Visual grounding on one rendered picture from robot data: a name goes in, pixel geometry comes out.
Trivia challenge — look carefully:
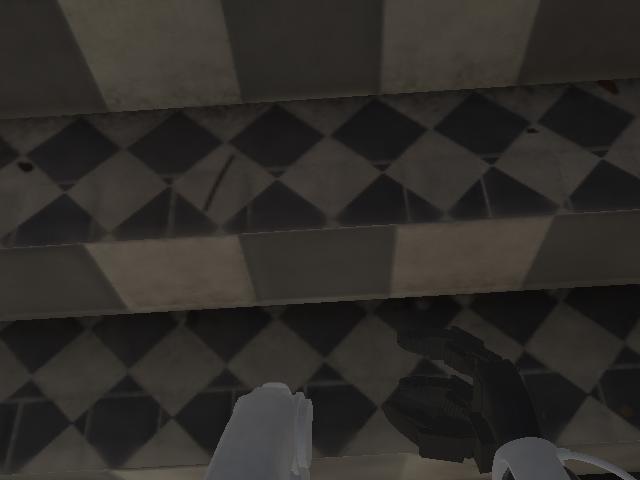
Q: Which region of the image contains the robot right hand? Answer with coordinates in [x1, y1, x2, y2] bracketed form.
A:
[383, 326, 546, 474]

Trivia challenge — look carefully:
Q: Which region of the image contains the robot right forearm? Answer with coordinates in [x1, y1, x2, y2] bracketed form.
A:
[492, 437, 581, 480]

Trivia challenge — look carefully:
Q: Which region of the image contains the left robot thigh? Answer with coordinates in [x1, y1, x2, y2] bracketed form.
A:
[203, 387, 313, 480]

